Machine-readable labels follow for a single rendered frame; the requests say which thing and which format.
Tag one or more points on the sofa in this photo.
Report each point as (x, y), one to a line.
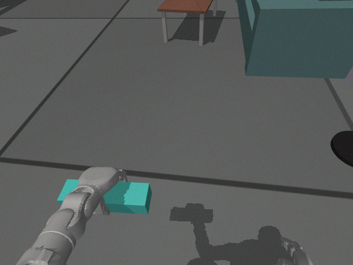
(297, 38)

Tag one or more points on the left robot hand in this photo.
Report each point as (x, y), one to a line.
(103, 179)

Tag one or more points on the carton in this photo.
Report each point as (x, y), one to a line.
(124, 197)

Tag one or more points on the right robot hand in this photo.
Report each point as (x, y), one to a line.
(295, 251)

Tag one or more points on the left robot arm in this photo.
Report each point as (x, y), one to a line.
(58, 239)

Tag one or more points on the coffee table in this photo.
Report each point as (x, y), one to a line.
(186, 6)

